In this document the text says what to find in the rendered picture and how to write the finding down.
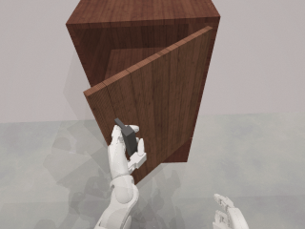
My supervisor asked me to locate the left robot forearm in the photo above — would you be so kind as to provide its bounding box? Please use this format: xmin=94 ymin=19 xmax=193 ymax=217
xmin=94 ymin=175 xmax=140 ymax=229

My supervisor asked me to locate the handle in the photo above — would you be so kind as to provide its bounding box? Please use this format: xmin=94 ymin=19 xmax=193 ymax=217
xmin=114 ymin=118 xmax=138 ymax=156

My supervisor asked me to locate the cupboard door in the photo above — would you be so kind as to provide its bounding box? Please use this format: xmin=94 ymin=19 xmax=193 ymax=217
xmin=83 ymin=26 xmax=213 ymax=185

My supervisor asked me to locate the left robot hand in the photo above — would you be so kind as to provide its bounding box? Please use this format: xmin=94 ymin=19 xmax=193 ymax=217
xmin=108 ymin=125 xmax=147 ymax=179

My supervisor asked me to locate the right robot hand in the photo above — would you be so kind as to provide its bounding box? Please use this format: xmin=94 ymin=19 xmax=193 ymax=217
xmin=213 ymin=194 xmax=249 ymax=229

